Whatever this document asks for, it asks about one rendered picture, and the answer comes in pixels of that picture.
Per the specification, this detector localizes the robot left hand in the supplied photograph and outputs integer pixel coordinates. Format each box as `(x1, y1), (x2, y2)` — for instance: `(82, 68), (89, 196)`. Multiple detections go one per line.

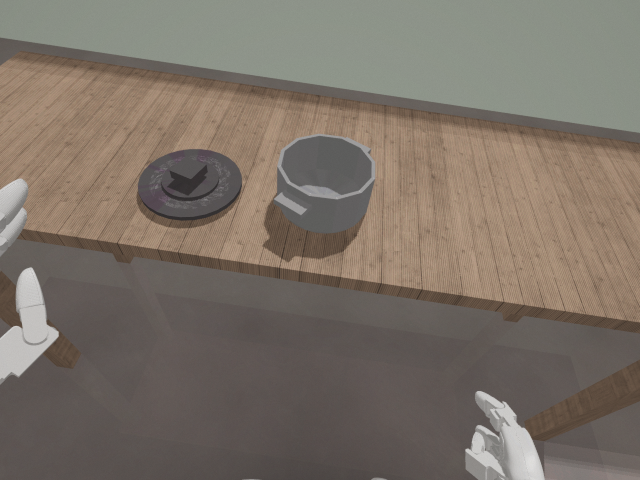
(0, 179), (59, 385)

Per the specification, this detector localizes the table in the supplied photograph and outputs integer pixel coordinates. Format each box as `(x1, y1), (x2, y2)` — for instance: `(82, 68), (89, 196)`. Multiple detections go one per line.
(0, 51), (640, 441)

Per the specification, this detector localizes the robot right hand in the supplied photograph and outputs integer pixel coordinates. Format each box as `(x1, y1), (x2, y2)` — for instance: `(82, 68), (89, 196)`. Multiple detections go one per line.
(465, 391), (545, 480)

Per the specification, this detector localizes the pot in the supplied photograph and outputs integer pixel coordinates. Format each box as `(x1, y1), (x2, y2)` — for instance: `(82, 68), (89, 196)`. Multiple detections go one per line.
(274, 134), (375, 234)

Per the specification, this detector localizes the lid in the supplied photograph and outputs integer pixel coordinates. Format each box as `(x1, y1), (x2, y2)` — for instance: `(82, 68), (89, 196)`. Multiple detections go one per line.
(138, 149), (242, 221)

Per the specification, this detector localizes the knob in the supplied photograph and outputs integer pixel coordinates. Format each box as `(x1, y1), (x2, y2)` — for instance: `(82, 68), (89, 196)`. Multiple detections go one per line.
(169, 156), (208, 187)

